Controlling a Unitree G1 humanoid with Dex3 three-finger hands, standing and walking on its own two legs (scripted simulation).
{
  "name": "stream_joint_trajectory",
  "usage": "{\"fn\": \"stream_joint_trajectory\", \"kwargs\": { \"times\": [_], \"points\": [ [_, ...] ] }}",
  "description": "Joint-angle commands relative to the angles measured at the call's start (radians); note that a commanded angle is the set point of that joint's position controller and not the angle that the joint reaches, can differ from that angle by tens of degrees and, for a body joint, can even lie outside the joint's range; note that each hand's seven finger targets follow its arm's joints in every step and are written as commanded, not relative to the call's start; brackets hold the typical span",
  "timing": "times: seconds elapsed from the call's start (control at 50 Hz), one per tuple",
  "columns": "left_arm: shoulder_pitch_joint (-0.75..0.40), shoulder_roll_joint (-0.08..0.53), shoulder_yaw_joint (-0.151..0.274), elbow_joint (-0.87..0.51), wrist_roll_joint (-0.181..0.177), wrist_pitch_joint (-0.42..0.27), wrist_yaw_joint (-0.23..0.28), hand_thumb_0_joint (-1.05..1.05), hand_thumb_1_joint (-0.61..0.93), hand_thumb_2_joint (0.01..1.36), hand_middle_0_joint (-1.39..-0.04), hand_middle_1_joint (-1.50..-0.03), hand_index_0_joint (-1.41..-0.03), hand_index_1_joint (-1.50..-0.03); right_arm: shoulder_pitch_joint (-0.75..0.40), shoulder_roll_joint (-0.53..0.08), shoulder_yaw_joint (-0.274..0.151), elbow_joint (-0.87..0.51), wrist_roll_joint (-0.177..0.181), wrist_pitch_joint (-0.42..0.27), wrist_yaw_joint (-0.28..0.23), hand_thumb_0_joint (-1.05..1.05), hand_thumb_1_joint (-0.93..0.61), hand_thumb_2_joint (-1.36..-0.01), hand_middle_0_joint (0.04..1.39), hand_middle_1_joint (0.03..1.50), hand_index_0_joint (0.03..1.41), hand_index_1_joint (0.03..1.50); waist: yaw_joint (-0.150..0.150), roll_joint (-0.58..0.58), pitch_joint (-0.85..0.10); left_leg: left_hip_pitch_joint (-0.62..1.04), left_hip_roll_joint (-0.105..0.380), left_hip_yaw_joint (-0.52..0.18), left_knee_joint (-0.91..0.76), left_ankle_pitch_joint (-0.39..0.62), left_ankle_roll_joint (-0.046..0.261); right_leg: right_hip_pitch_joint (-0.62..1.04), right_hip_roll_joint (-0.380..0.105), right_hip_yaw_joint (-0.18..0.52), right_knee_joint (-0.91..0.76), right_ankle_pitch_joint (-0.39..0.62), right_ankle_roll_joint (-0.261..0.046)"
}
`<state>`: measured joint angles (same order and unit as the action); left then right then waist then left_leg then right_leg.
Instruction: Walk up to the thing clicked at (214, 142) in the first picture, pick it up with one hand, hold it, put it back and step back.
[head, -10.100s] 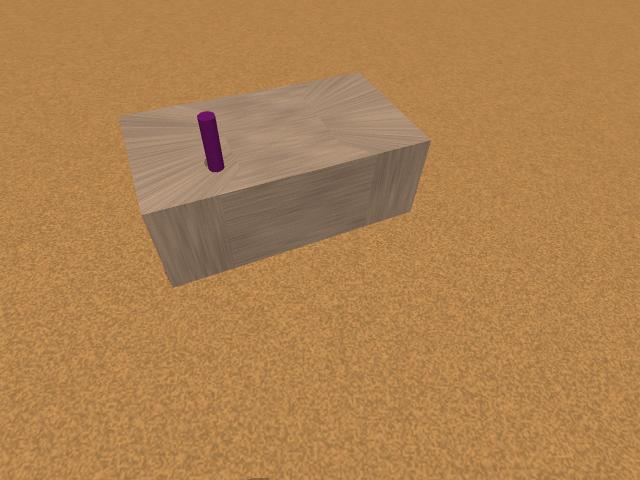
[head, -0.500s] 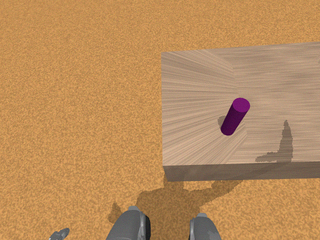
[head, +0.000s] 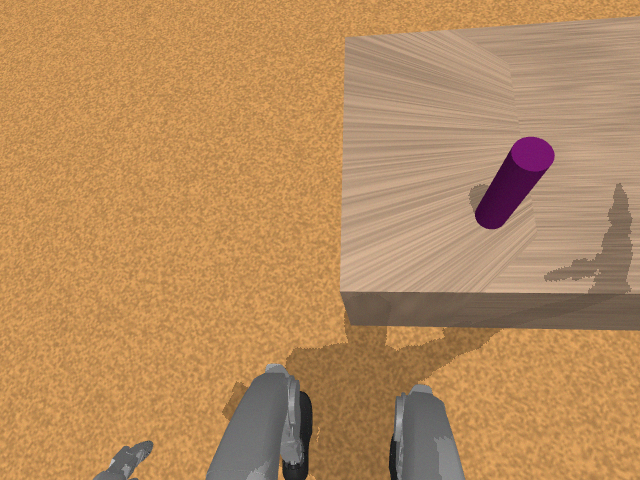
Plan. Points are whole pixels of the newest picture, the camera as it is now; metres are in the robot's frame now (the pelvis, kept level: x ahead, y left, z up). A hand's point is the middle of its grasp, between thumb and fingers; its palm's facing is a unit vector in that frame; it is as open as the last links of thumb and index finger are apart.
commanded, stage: approach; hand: right
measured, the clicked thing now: (508, 189) +0.53 -0.24 -0.15
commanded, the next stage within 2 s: close in in 0.30 s
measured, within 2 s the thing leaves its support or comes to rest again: neither
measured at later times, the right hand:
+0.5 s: hand (561, 219) +0.49 -0.33 -0.18, palm faces +0.20 +0.98 -0.02, open 17.3 cm
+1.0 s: hand (517, 208) +0.51 -0.26 -0.18, palm faces +0.21 +0.98 -0.03, open 17.3 cm
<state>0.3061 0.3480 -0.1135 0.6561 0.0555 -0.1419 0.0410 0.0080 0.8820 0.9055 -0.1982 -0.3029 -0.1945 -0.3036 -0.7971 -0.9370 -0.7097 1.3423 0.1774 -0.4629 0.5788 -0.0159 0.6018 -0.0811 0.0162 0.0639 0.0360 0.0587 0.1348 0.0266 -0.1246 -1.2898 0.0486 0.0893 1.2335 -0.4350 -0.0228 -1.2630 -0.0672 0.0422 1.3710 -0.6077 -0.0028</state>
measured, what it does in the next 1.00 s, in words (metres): lowers itself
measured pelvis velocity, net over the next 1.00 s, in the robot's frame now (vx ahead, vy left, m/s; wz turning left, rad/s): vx -0.06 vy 0.01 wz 0.01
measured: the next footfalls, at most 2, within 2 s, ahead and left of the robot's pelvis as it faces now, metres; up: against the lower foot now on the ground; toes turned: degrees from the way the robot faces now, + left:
none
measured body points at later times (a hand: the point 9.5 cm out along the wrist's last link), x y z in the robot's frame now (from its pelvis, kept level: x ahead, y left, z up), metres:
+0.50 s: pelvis -0.06 +0.00 -0.20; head +0.20 -0.05 +0.17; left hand +0.00 +0.27 -0.31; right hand +0.48 -0.38 -0.18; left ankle +0.07 +0.14 -0.61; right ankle +0.01 -0.11 -0.61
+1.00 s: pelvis -0.06 +0.01 -0.22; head +0.17 -0.03 +0.17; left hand -0.03 +0.29 -0.32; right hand +0.49 -0.31 -0.17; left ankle +0.07 +0.14 -0.61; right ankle +0.00 -0.11 -0.61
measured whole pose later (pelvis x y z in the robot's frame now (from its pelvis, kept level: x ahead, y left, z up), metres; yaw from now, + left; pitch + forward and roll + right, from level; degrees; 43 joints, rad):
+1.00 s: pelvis -0.06 +0.01 -0.22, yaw +1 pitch +37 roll +6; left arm 0.26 0.33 -0.09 0.60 0.06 0.00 -0.03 0.01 0.88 0.90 -0.20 -0.31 -0.21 -0.30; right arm -1.09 -0.74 -0.60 1.13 0.00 -0.33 0.23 -0.02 0.50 -0.06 0.04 0.05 0.05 0.04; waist 0.23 -0.04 -0.11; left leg -2.09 0.10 0.06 1.97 -0.52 -0.01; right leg -2.05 -0.02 0.08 2.12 -0.72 0.00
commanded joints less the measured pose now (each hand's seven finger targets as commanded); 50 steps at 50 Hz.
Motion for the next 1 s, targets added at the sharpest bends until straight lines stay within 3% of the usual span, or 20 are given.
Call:
{"fn": "stream_joint_trajectory", "kwargs": {
  "times": [0.0,0.06,0.12,0.2,0.22,0.26,0.32,0.38,0.44,0.46,0.48,0.56,0.6,0.66,0.7,0.72,0.78,0.82,0.94,0.98],
  "points": [
    [0.114,0.196,0.062,-0.056,0.000,-0.017,0.011,0.000,0.873,0.912,-0.190,-0.295,-0.183,-0.303,-0.282,-0.347,-0.088,-0.217,0.025,-0.111,0.007,0.000,0.581,-0.056,0.037,0.050,0.045,0.049,-0.013,-0.248,-0.515,0.126,-0.039,-0.053,0.085,0.182,0.055,0.123,0.029,0.034,-0.015,0.382,-0.009],
    [0.099,0.201,0.063,-0.047,0.008,-0.012,0.009,0.000,0.887,0.901,-0.188,-0.294,-0.185,-0.297,-0.335,-0.377,-0.109,-0.214,0.000,-0.125,0.004,0.000,0.566,-0.049,0.042,0.048,0.047,0.047,0.000,-0.283,-0.539,0.010,-0.033,-0.046,0.176,0.136,0.054,0.060,0.025,0.051,0.061,0.343,-0.003],
    [0.115,0.218,0.070,-0.042,0.022,-0.004,0.005,0.000,0.894,0.896,-0.186,-0.292,-0.184,-0.294,-0.427,-0.488,-0.161,-0.310,-0.041,-0.131,-0.017,0.000,0.577,-0.042,0.043,0.048,0.046,0.047,-0.009,-0.379,-0.688,0.002,-0.024,-0.053,0.253,0.161,0.056,0.075,0.026,0.037,0.140,0.382,0.001],
    [0.118,0.209,0.068,-0.016,0.028,0.004,-0.011,0.000,0.890,0.899,-0.187,-0.291,-0.183,-0.294,-0.458,-0.416,-0.133,-0.249,-0.068,-0.101,-0.045,0.000,0.522,-0.046,0.050,0.046,0.048,0.045,0.038,-0.372,-0.700,-0.089,-0.021,-0.041,0.361,0.187,0.057,-0.016,0.022,0.043,0.247,0.415,0.005],
    [0.120,0.202,0.058,-0.015,0.031,0.009,-0.016,0.000,0.891,0.900,-0.188,-0.290,-0.184,-0.294,-0.477,-0.436,-0.137,-0.265,-0.080,-0.099,-0.057,0.000,0.517,-0.045,0.052,0.045,0.049,0.045,0.037,-0.386,-0.712,-0.118,-0.021,-0.040,0.387,0.194,0.058,-0.011,0.019,0.045,0.274,0.444,0.007],
    [0.108,0.202,0.056,-0.016,0.034,0.018,-0.025,0.000,0.886,0.901,-0.193,-0.292,-0.188,-0.297,-0.547,-0.413,-0.101,-0.267,-0.103,-0.087,-0.078,0.000,0.504,-0.046,0.056,0.044,0.050,0.044,0.064,-0.396,-0.699,-0.179,-0.018,-0.040,0.417,0.152,0.054,-0.071,0.025,0.042,0.313,0.370,0.003],
    [0.101,0.204,0.052,-0.024,0.033,0.026,-0.044,0.000,0.888,0.903,-0.198,-0.296,-0.194,-0.300,-0.535,-0.347,-0.053,-0.208,-0.130,-0.059,-0.101,0.000,0.487,-0.049,0.059,0.044,0.051,0.043,0.091,-0.360,-0.681,-0.225,-0.013,-0.033,0.473,0.107,0.048,-0.186,0.032,0.040,0.373,0.275,-0.004],
    [0.106,0.227,0.045,-0.031,0.031,0.044,-0.054,0.000,0.897,0.902,-0.202,-0.300,-0.201,-0.301,-0.536,-0.361,-0.055,-0.224,-0.143,-0.049,-0.124,0.000,0.483,-0.056,0.056,0.045,0.049,0.045,0.089,-0.360,-0.645,-0.289,-0.009,-0.013,0.532,0.071,0.043,-0.256,0.033,0.057,0.400,0.223,0.000],
    [0.118,0.236,0.047,-0.051,0.029,0.063,-0.065,0.000,0.890,0.891,-0.203,-0.301,-0.206,-0.298,-0.591,-0.364,-0.060,-0.311,-0.145,-0.039,-0.150,0.000,0.468,-0.053,0.057,0.041,0.050,0.041,0.086,-0.386,-0.736,-0.310,-0.004,-0.005,0.587,0.082,0.042,-0.230,0.033,0.068,0.443,0.256,0.002],
    [0.120,0.237,0.054,-0.058,0.027,0.071,-0.066,0.000,0.883,0.894,-0.202,-0.300,-0.203,-0.299,-0.647,-0.400,-0.083,-0.398,-0.147,-0.038,-0.167,0.000,0.454,-0.049,0.059,0.039,0.051,0.039,0.070,-0.420,-0.788,-0.296,-0.001,-0.010,0.600,0.072,0.042,-0.245,0.038,0.064,0.446,0.229,0.003],
    [0.132,0.232,0.053,-0.063,0.027,0.078,-0.069,0.000,0.889,0.893,-0.199,-0.298,-0.200,-0.297,-0.651,-0.383,-0.078,-0.426,-0.148,-0.030,-0.181,0.000,0.439,-0.047,0.060,0.038,0.051,0.037,0.067,-0.438,-0.835,-0.278,-0.001,-0.012,0.613,0.083,0.042,-0.232,0.039,0.054,0.460,0.240,0.003],
    [0.135,0.226,0.073,-0.052,0.027,0.099,-0.068,0.000,0.892,0.896,-0.196,-0.299,-0.197,-0.298,-0.667,-0.278,-0.022,-0.416,-0.179,0.012,-0.246,0.000,0.396,-0.038,0.068,0.032,0.054,0.032,0.088,-0.426,-0.744,-0.365,-0.001,-0.008,0.636,0.031,0.044,-0.300,0.041,0.057,0.462,0.151,0.003],
    [0.138,0.226,0.083,-0.068,0.024,0.112,-0.068,0.000,0.888,0.900,-0.196,-0.295,-0.195,-0.296,-0.711,-0.305,-0.014,-0.504,-0.201,0.018,-0.281,0.000,0.428,-0.043,0.062,0.036,0.050,0.036,0.068,-0.426,-0.761,-0.349,0.002,-0.019,0.623,-0.017,0.044,-0.329,0.047,0.049,0.440,0.049,-0.004],
    [0.146,0.223,0.098,-0.073,0.017,0.123,-0.065,0.000,0.881,0.902,-0.198,-0.296,-0.196,-0.299,-0.759,-0.264,0.014,-0.557,-0.202,0.040,-0.312,0.000,0.484,-0.044,0.053,0.041,0.044,0.041,0.077,-0.422,-0.794,-0.326,0.003,-0.023,0.612,-0.054,0.039,-0.343,0.053,0.049,0.423,-0.031,-0.012],
    [0.145,0.216,0.102,-0.066,0.011,0.124,-0.058,0.000,0.883,0.902,-0.199,-0.299,-0.199,-0.300,-0.680,-0.175,0.056,-0.443,-0.201,0.070,-0.326,0.000,0.482,-0.049,0.050,0.042,0.042,0.042,0.108,-0.353,-0.685,-0.364,-0.001,-0.016,0.603,-0.068,0.038,-0.406,0.053,0.050,0.430,-0.049,-0.017],
    [0.158,0.210,0.099,-0.067,0.012,0.126,-0.056,0.000,0.879,0.902,-0.199,-0.298,-0.198,-0.300,-0.683,-0.193,0.044,-0.458,-0.199,0.070,-0.335,0.000,0.494,-0.048,0.049,0.044,0.042,0.044,0.106,-0.319,-0.696,-0.324,0.000,-0.022,0.588,-0.062,0.037,-0.444,0.056,0.031,0.447,-0.035,-0.025],
    [0.161,0.207,0.101,-0.067,0.007,0.131,-0.052,0.000,0.876,0.901,-0.202,-0.301,-0.201,-0.302,-0.677,-0.159,0.070,-0.435,-0.195,0.079,-0.346,0.000,0.498,-0.052,0.048,0.045,0.042,0.044,0.102,-0.303,-0.648,-0.344,0.000,-0.024,0.579,-0.087,0.039,-0.475,0.060,0.029,0.437,-0.062,-0.029],
    [0.149,0.207,0.105,-0.071,0.000,0.128,-0.053,0.000,0.873,0.905,-0.204,-0.303,-0.203,-0.305,-0.628,-0.087,0.095,-0.362,-0.190,0.087,-0.352,0.000,0.503,-0.063,0.041,0.048,0.038,0.048,0.109,-0.274,-0.575,-0.399,0.001,-0.019,0.579,-0.103,0.039,-0.477,0.057,0.049,0.423,-0.091,-0.028],
    [0.165,0.190,0.106,-0.084,-0.003,0.134,-0.053,0.000,0.874,0.900,-0.204,-0.302,-0.203,-0.303,-0.641,-0.072,0.098,-0.421,-0.161,0.060,-0.356,0.000,0.510,-0.068,0.038,0.051,0.035,0.051,0.104,-0.228,-0.656,-0.268,0.007,-0.032,0.560,-0.007,0.037,-0.486,0.066,0.000,0.466,0.045,-0.037],
    [0.178,0.194,0.114,-0.074,-0.002,0.139,-0.054,0.000,0.881,0.898,-0.203,-0.303,-0.203,-0.303,-0.634,-0.078,0.085,-0.439,-0.163,0.050,-0.367,0.000,0.478,-0.065,0.043,0.048,0.037,0.048,0.087,-0.261,-0.689,-0.271,0.010,-0.033,0.573,0.024,0.042,-0.440,0.067,-0.001,0.456,0.093,-0.027]
  ]
}}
